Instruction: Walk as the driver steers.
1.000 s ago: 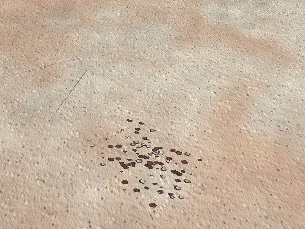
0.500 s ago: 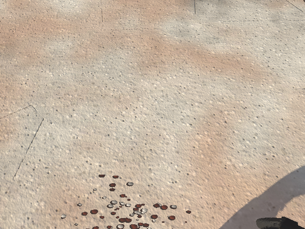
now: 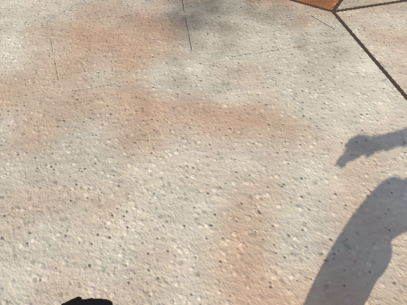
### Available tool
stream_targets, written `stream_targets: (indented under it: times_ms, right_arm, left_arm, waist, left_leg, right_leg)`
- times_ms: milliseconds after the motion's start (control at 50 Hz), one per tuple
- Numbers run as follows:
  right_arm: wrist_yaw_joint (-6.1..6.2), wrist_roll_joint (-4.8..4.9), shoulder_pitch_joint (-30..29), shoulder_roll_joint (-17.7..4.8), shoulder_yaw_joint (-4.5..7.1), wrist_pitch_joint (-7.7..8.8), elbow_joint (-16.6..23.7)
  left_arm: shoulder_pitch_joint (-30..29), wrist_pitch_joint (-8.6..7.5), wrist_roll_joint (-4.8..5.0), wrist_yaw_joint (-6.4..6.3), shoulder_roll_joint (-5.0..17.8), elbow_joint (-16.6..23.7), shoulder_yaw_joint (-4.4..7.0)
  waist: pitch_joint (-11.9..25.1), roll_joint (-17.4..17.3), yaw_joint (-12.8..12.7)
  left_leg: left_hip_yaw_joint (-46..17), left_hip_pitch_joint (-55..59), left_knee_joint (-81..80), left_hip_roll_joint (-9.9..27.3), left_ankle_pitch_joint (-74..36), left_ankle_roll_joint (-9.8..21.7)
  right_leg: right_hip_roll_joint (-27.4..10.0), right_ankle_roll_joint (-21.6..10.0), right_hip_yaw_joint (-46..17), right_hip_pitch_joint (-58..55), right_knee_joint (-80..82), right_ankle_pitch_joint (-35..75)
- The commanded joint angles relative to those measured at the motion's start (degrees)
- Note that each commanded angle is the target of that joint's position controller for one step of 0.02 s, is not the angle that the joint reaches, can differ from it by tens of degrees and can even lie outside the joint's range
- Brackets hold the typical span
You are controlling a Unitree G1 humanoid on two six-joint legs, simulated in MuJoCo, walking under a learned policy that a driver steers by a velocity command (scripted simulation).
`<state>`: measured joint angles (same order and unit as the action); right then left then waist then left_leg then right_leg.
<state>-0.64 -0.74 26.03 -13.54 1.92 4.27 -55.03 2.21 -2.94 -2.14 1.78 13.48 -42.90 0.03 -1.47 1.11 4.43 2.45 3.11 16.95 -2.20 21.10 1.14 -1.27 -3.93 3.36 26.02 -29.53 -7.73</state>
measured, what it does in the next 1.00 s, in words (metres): walks ahead: right foot, then left foot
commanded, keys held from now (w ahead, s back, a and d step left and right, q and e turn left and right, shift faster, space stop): w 0.78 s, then w+q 0.22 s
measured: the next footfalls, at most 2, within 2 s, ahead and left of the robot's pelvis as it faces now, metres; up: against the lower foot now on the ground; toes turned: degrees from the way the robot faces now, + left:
right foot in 0.02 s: +0.15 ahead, -0.09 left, +0.00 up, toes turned -3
left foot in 0.56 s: +0.45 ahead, +0.10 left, +0.00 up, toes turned +5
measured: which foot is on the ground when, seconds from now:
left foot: down 0.00-0.02, up 0.04-0.54, down 0.56-1.00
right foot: up 0.00-0.00, down 0.02-0.56, up 0.58-1.00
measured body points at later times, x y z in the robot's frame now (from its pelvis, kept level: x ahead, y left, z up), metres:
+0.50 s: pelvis +0.25 -0.01 +0.00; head +0.28 +0.00 +0.45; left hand +0.18 +0.24 -0.14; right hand +0.45 -0.23 -0.10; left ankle +0.40 +0.10 -0.71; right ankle +0.11 -0.09 -0.73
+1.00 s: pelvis +0.51 +0.02 +0.01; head +0.54 +0.02 +0.46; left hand +0.69 +0.25 -0.10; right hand +0.45 -0.23 -0.13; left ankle +0.41 +0.09 -0.73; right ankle +0.68 -0.11 -0.70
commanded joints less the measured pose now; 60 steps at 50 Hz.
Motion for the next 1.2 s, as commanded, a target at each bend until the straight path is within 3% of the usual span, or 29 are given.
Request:
stream_targets:
  times_ms: [20,40,60,80,100,140,200,300,440,500,540,560,580,600,620,640,680,720,780,880,980,1020,1060,1080,1100,1120,1140,1160,1200]
  right_arm:
    - [0.44,0.36,-1.6,-7.2,1.07,0.32,3.9]
    - [0.21,1.60,4.5,-1.1,-0.18,0.36,5.5]
    - [0.72,-0.26,1.0,-8.2,1.56,-0.20,4.5]
    - [0.37,-0.28,-3.1,-8.0,1.79,-0.06,5.6]
    - [0.00,0.01,-5.0,-6.6,1.40,0.14,5.9]
    - [-0.53,-0.98,-4.1,-5.4,1.23,-1.09,5.1]
    - [-1.34,-1.44,-5.5,-4.2,1.13,-2.30,5.2]
    - [-1.62,-1.25,-17.0,-3.6,0.67,-2.51,8.7]
    - [-1.33,-0.80,-27.6,-3.5,-0.09,-1.92,12.3]
    - [-0.88,-0.86,-25.1,-4.5,0.40,-1.31,12.1]
    - [0.04,-1.38,-11.2,-6.2,1.59,-0.43,7.4]
    - [0.75,-2.63,-0.7,-9.9,2.80,0.10,4.7]
    - [0.94,-3.20,4.1,-16.9,4.69,-0.11,4.0]
    - [0.46,-0.54,0.0,-14.0,4.26,-0.88,4.2]
    - [0.36,0.04,-6.5,-11.1,3.44,-0.97,5.2]
    - [0.08,-0.16,-9.9,-7.3,2.48,-0.63,5.6]
    - [0.31,0.01,-11.6,-4.1,1.51,0.10,4.3]
    - [0.33,0.04,-9.1,-4.5,1.52,1.04,2.9]
    - [0.31,0.32,-6.0,-6.0,1.89,1.59,1.1]
    - [0.34,0.48,-1.3,-5.9,1.72,1.12,-0.8]
    - [0.88,-0.10,1.9,-6.9,2.07,0.54,-1.7]
    - [1.19,-0.42,0.5,-8.0,2.56,0.28,-1.2]
    - [1.16,-0.29,-2.2,-8.9,3.05,0.14,-0.5]
    - [0.91,0.09,-2.6,-7.5,2.78,0.26,0.0]
    - [0.75,1.52,-1.8,-3.3,1.82,0.41,2.8]
    - [1.00,2.03,3.0,-1.4,1.70,0.02,3.8]
    - [1.25,0.53,1.2,-5.8,2.77,-0.93,2.3]
    - [0.66,0.14,-1.9,-5.4,2.91,-1.06,2.4]
    - [-0.24,-0.66,-4.2,-3.6,2.93,-1.86,2.9]
  left_arm:
    - [22.8,-1.68,-1.81,-1.72,11.1,-3.3,3.90]
    - [25.6,-1.18,-1.77,-2.03,17.5,-3.9,5.59]
    - [23.2,-0.45,0.85,-1.77,14.2,-3.9,5.27]
    - [17.8,-0.48,1.19,-1.59,10.7,-3.3,4.30]
    - [14.8,-0.88,1.00,-1.29,7.8,-3.1,3.57]
    - [13.2,-1.63,1.21,-1.48,5.5,-4.1,2.90]
    - [16.0,-2.75,1.68,-1.51,6.6,-6.1,3.26]
    - [20.4,-2.65,1.83,-1.41,6.5,-9.0,3.32]
    - [26.0,-2.35,1.16,-1.89,7.5,-12.8,3.39]
    - [24.5,-2.09,0.85,-2.38,8.5,-13.6,3.63]
    - [22.8,-1.71,0.98,-2.42,8.8,-13.9,3.64]
    - [22.6,-1.81,1.38,-2.36,7.3,-12.6,3.03]
    - [29.2,-1.90,3.43,-1.75,1.0,-11.2,1.75]
    - [25.9,-1.75,1.61,-2.02,6.8,-12.0,3.30]
    - [21.5,-1.80,1.47,-1.84,7.0,-10.5,3.65]
    - [19.0,-2.07,1.49,-1.55,5.9,-10.1,3.35]
    - [19.4,-0.82,0.35,-1.12,4.1,-10.6,3.17]
    - [19.7,0.28,-0.07,-0.49,2.8,-11.0,2.99]
    - [13.5,0.92,-0.02,0.00,2.8,-9.0,2.95]
    - [1.4,0.57,0.41,0.05,2.0,-4.8,2.27]
    - [-5.2,-0.06,0.92,-0.44,3.0,-1.8,2.07]
    - [-4.0,-0.69,1.15,-0.71,4.3,-1.3,2.42]
    - [5.0,-1.66,1.03,-1.36,6.0,-3.5,3.32]
    - [13.9,-2.53,0.10,-2.08,8.4,-6.1,4.34]
    - [22.4,-2.98,-1.51,-2.96,13.9,-6.1,5.66]
    - [21.2,-1.97,-1.11,-2.60,17.1,-5.9,6.48]
    - [16.4,-1.21,-0.15,-2.45,11.2,-5.0,5.33]
    - [12.1,-1.31,0.36,-2.28,6.7,-4.2,4.19]
    - [10.2,-1.92,0.52,-2.47,4.1,-4.6,3.48]
  waist:
    - [12.3,2.0,-12.7]
    - [17.8,15.7,-10.0]
    - [14.3,7.0,-10.3]
    - [6.4,4.2,-8.1]
    - [3.2,2.4,-6.7]
    - [0.9,4.0,-3.8]
    - [0.6,2.7,-2.8]
    - [-2.7,1.8,-4.8]
    - [-4.3,2.5,-7.5]
    - [-3.2,2.9,-5.3]
    - [4.1,1.4,0.8]
    - [10.7,-2.1,4.4]
    - [18.4,-16.2,2.1]
    - [16.7,-9.3,1.6]
    - [7.3,-6.5,-1.1]
    - [3.3,-3.5,-2.2]
    - [-0.1,-5.0,-5.4]
    - [0.3,-4.9,-6.1]
    - [-1.9,-4.1,-5.8]
    - [-4.0,-4.1,-2.9]
    - [-3.3,-5.3,-1.0]
    - [-2.7,-5.9,-2.4]
    - [0.8,-5.1,-6.7]
    - [6.4,-1.5,-10.1]
    - [15.8,6.7,-12.1]
    - [18.8,16.4,-9.0]
    - [11.8,7.1,-7.1]
    - [4.8,2.5,-6.1]
    - [0.6,4.3,-4.4]
  left_leg:
    - [-1.0,-14.9,29.3,9.0,-32.1,4.7]
    - [2.4,-35.0,48.9,-1.2,5.6,2.3]
    - [-4.3,-40.9,54.2,0.8,8.3,3.1]
    - [-5.2,-42.4,53.9,3.6,3.2,3.5]
    - [-5.2,-40.3,50.7,5.4,-0.6,3.4]
    - [-4.5,-35.0,46.1,7.4,-3.3,2.2]
    - [-3.1,-35.3,44.0,7.5,-6.5,0.8]
    - [-1.3,-41.5,32.7,8.9,-15.8,-1.1]
    - [1.2,-38.9,18.5,6.2,-18.8,1.1]
    - [2.2,-32.6,14.9,3.8,-13.0,3.8]
    - [3.7,-15.2,9.7,0.4,-13.3,6.3]
    - [-5.0,0.3,9.3,8.5,-10.7,9.0]
    - [-33.7,16.7,4.2,26.0,-5.5,17.1]
    - [-40.6,12.7,-1.3,25.3,-4.0,17.0]
    - [-30.6,4.4,-1.7,23.4,-3.3,15.4]
    - [-24.6,-2.6,-4.0,20.8,-7.2,14.0]
    - [-15.8,-11.0,-7.1,15.9,-13.2,10.5]
    - [-12.7,-12.5,-8.3,14.9,-18.8,10.9]
    - [-9.7,-11.6,-11.0,14.2,-19.3,11.5]
    - [-8.6,-9.5,-10.6,11.8,-24.0,11.1]
    - [-11.0,-3.8,-5.2,12.8,-31.2,11.0]
    - [-12.7,-2.8,-2.1,13.6,-33.9,10.1]
    - [-12.4,-5.1,6.8,12.1,-39.3,8.3]
    - [-9.6,-10.0,18.6,8.3,-36.2,7.1]
    - [-5.4,-22.6,36.9,2.6,-17.9,5.1]
    - [-3.4,-36.7,48.2,-3.3,11.3,4.7]
    - [-6.5,-39.2,53.1,1.5,7.3,5.4]
    - [-6.7,-39.1,52.2,3.7,1.9,5.2]
    - [-5.8,-36.5,48.9,6.3,-2.8,4.0]
  right_leg:
    - [-8.4,-5.6,-10.7,-31.3,5.1,-6.0]
    - [-23.8,-13.0,-37.0,-44.8,10.9,-8.8]
    - [-22.1,-13.2,-40.1,-40.4,13.7,-11.7]
    - [-19.3,-11.8,-31.1,-33.3,14.3,-9.9]
    - [-16.5,-10.3,-25.1,-27.0,16.4,-4.4]
    - [-12.0,-7.4,-17.1,-19.9,19.2,2.0]
    - [-10.9,-8.3,-13.1,-19.0,21.4,8.7]
    - [-9.3,-8.3,-8.7,-21.1,23.8,10.9]
    - [-10.8,-7.2,-6.3,-28.8,20.9,19.8]
    - [-11.8,-5.9,-5.4,-31.8,15.0,32.4]
    - [-9.0,-4.0,-2.4,-29.3,-1.3,41.4]
    - [-6.4,-2.9,-0.6,-18.7,-16.4,27.5]
    - [4.5,0.1,2.3,2.4,-39.3,-9.6]
    - [4.4,-0.9,-6.3,8.3,-44.9,-20.7]
    - [1.0,-1.4,-6.9,10.7,-45.0,-16.2]
    - [-1.1,-1.4,-6.7,9.4,-41.6,-12.2]
    - [-3.7,-0.5,-6.0,4.0,-35.7,-9.4]
    - [-3.6,0.5,-4.8,2.3,-34.2,-8.0]
    - [-5.2,2.1,-3.5,7.9,-29.0,-2.7]
    - [-4.3,4.7,-1.2,9.4,-12.9,5.8]
    - [-2.0,4.5,-1.4,7.3,-5.1,5.5]
    - [-1.3,3.5,-2.1,3.6,-2.5,1.7]
    - [0.9,1.9,-1.4,-9.2,2.6,-1.0]
    - [-1.6,0.2,-3.7,-22.1,5.0,-0.5]
    - [-17.1,-3.2,-20.6,-37.7,7.3,-9.8]
    - [-26.2,-7.7,-40.7,-42.7,14.4,-12.7]
    - [-23.5,-7.1,-36.9,-35.5,15.0,-19.0]
    - [-20.5,-5.7,-28.1,-27.7,16.3,-17.5]
    - [-16.1,-3.4,-16.2,-20.2,19.1,-7.0]
Keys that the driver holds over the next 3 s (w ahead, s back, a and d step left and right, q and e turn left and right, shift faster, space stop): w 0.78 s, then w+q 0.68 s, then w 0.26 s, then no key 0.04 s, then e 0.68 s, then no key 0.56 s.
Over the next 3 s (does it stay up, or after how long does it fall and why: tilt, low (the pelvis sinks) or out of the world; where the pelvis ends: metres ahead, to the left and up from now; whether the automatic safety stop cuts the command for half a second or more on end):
stays up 1.02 0.20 0.01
